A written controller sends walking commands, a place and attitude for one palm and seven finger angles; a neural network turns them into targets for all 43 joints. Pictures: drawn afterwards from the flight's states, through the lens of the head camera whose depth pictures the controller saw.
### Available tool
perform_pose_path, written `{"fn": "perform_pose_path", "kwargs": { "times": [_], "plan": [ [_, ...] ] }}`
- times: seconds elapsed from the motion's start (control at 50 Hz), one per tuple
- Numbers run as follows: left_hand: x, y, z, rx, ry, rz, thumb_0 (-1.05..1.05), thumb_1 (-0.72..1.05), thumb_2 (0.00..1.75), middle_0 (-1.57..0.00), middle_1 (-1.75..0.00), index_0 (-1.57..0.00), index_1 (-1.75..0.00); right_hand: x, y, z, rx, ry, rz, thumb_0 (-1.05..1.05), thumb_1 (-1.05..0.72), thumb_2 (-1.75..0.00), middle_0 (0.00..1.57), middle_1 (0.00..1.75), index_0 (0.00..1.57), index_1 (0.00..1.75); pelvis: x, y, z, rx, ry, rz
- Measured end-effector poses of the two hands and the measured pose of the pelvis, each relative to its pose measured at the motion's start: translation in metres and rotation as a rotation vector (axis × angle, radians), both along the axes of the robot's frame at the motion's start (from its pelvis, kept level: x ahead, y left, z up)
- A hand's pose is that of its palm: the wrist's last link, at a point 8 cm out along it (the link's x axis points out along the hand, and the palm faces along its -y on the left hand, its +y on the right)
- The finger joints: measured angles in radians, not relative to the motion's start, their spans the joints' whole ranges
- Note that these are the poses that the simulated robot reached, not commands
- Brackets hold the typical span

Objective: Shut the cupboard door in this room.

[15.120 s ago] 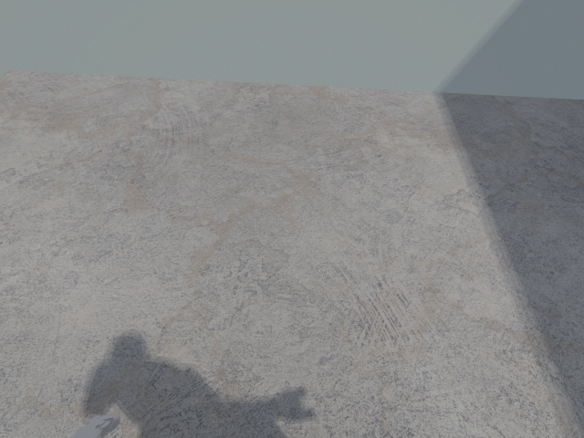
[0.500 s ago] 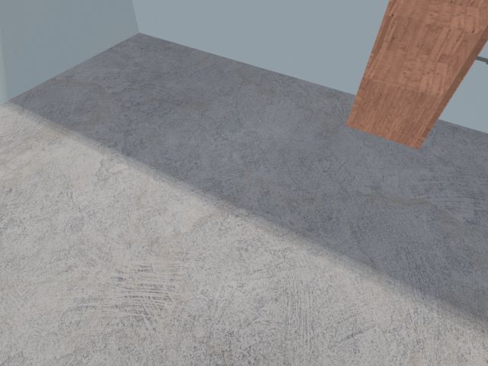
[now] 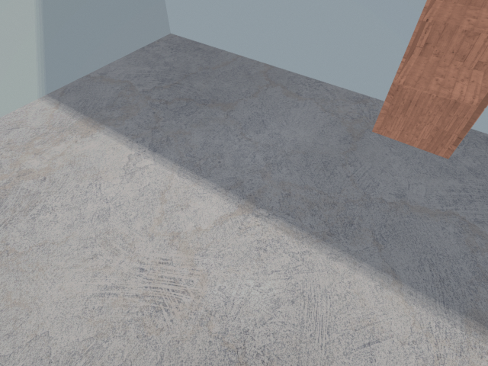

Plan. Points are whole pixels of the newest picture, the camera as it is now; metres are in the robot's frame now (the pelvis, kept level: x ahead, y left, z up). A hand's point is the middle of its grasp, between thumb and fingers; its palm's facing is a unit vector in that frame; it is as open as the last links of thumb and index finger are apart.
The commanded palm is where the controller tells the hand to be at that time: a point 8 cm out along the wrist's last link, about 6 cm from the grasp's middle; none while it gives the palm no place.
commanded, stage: turn or walk to find it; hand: left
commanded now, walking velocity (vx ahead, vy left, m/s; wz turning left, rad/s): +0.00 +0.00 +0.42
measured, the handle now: out of the picture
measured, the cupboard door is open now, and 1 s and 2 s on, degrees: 81 81 81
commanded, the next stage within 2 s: stand and wait in 0.10 s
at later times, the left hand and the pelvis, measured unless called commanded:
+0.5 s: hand out of the picture -0.01 +0.16 -0.17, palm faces +0.07 -0.98 -0.18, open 7.4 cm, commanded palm none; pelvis +0.00 -0.01 +0.00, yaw +2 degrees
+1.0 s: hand out of the picture +0.00 +0.20 -0.19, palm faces +0.14 -0.97 -0.21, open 7.4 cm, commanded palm none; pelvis -0.02 +0.01 -0.01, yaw +6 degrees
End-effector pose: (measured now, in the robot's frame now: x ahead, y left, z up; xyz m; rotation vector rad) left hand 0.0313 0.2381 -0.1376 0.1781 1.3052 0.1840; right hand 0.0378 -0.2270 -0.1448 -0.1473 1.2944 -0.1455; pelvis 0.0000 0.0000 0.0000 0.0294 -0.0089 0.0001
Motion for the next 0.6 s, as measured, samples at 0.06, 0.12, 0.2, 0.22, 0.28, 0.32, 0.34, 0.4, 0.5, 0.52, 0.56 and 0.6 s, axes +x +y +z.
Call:
{"fn": "perform_pose_path", "kwargs": {
  "times": [0.06, 0.12, 0.2, 0.22, 0.28, 0.32, 0.34, 0.4, 0.5, 0.52, 0.56, 0.6],
  "plan": [
    [-0.007, -0.012, 0.004, -0.001, 0.006, 0.001, 0.0, 0.91, 0.9, -0.2, -0.3, -0.19, -0.3, -0.003, -0.006, -0.004, 0.015, 0.003, -0.013, 0.01, -0.92, -0.9, 0.2, 0.3, 0.2, 0.3, -0.001, -0.005, 0.002, -0.016, -0.016, 0.009],
    [-0.015, -0.02, 0.004, -0.01, 0.013, 0.016, 0.0, 0.91, 0.9, -0.2, -0.3, -0.2, -0.3, -0.008, -0.011, -0.006, 0.022, 0.018, -0.009, 0.01, -0.92, -0.9, 0.2, 0.3, 0.2, 0.3, -0.001, -0.01, 0.001, -0.019, -0.02, 0.02],
    [-0.024, -0.025, -0.002, -0.025, 0.032, 0.039, 0.0, 0.91, 0.9, -0.2, -0.3, -0.2, -0.3, -0.018, -0.015, -0.005, 0.009, 0.059, 0.003, 0.01, -0.91, -0.9, 0.2, 0.3, 0.2, 0.3, -0.002, -0.012, -0.001, -0.026, -0.026, 0.029],
    [-0.027, -0.026, -0.004, -0.03, 0.04, 0.042, 0.0, 0.91, 0.9, -0.2, -0.3, -0.2, -0.3, -0.021, -0.015, -0.005, 0.005, 0.068, 0.003, 0.01, -0.91, -0.9, 0.2, 0.3, 0.2, 0.3, -0.002, -0.012, -0.001, -0.025, -0.026, 0.029],
    [-0.032, -0.028, -0.008, -0.043, 0.065, 0.047, 0.0, 0.91, 0.9, -0.2, -0.3, -0.2, -0.3, -0.03, -0.014, -0.002, -0.001, 0.095, 0.003, 0.01, -0.91, -0.9, 0.2, 0.3, 0.2, 0.29, -0.003, -0.013, 0.0, -0.025, -0.023, 0.03],
    [-0.035, -0.029, -0.008, -0.049, 0.075, 0.051, 0.0, 0.91, 0.9, -0.2, -0.3, -0.2, -0.3, -0.036, -0.012, 0.0, -0.001, 0.113, 0.005, 0.01, -0.91, -0.9, 0.2, 0.3, 0.2, 0.29, -0.003, -0.013, 0.001, -0.027, -0.021, 0.032],
    [-0.037, -0.03, -0.008, -0.052, 0.079, 0.053, 0.0, 0.91, 0.9, -0.2, -0.3, -0.2, -0.3, -0.038, -0.011, 0.001, 0.0, 0.12, 0.006, 0.01, -0.91, -0.9, 0.2, 0.3, 0.2, 0.29, -0.003, -0.013, 0.001, -0.028, -0.02, 0.033],
    [-0.042, -0.031, -0.008, -0.056, 0.088, 0.057, 0.0, 0.91, 0.9, -0.2, -0.3, -0.2, -0.3, -0.042, -0.007, 0.001, 0.006, 0.133, 0.006, 0.01, -0.91, -0.9, 0.2, 0.3, 0.2, 0.29, -0.003, -0.013, 0.002, -0.03, -0.02, 0.033],
    [-0.049, -0.032, -0.006, -0.057, 0.099, 0.057, 0.0, 0.91, 0.9, -0.2, -0.3, -0.2, -0.3, -0.041, -0.001, 0.001, 0.019, 0.12, 0.003, 0.01, -0.9, -0.9, 0.2, 0.3, 0.2, 0.3, -0.003, -0.012, 0.004, -0.031, -0.027, 0.031],
    [-0.05, -0.032, -0.006, -0.056, 0.1, 0.056, 0.0, 0.91, 0.9, -0.2, -0.3, -0.2, -0.3, -0.04, 0.0, 0.001, 0.019, 0.118, 0.003, 0.01, -0.91, -0.9, 0.2, 0.3, 0.2, 0.3, -0.003, -0.012, 0.004, -0.031, -0.029, 0.03],
    [-0.051, -0.032, -0.005, -0.056, 0.1, 0.055, 0.0, 0.91, 0.9, -0.2, -0.3, -0.2, -0.3, -0.04, 0.0, 0.001, 0.017, 0.113, 0.002, 0.01, -0.91, -0.9, 0.2, 0.3, 0.2, 0.3, -0.004, -0.011, 0.004, -0.031, -0.031, 0.028],
    [-0.053, -0.031, -0.005, -0.056, 0.101, 0.053, 0.0, 0.91, 0.9, -0.2, -0.3, -0.2, -0.3, -0.04, -0.001, 0.001, 0.016, 0.106, 0.0, 0.01, -0.92, -0.9, 0.2, 0.3, 0.2, 0.3, -0.004, -0.01, 0.005, -0.031, -0.033, 0.025]
  ]
}}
